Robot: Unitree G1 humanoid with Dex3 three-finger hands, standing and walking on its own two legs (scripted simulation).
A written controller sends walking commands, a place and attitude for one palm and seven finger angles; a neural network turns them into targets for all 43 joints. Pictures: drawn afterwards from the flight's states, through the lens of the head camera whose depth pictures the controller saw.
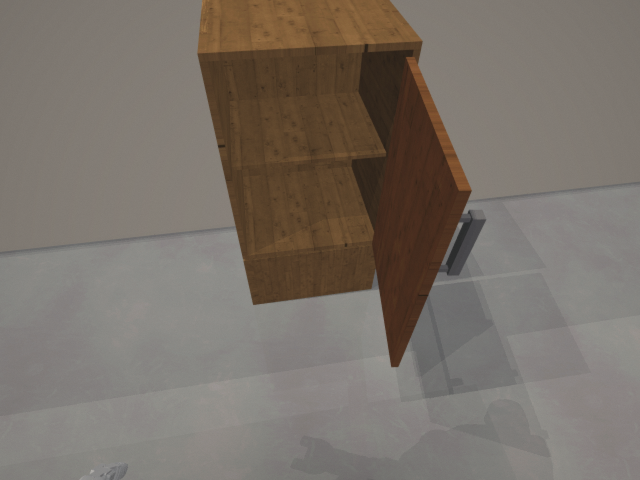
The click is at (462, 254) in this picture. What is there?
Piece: cupboard door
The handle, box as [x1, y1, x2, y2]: [438, 210, 485, 275]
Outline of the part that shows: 482,210 469,210 466,214 462,214 459,222 464,222 446,263 444,265 441,265 438,271 446,271 447,275 455,275 459,273 485,220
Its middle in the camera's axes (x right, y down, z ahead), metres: +0.23 +0.01 +0.68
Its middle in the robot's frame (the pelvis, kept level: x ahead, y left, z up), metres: +0.51 -0.20 -0.04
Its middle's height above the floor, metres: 0.73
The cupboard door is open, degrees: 82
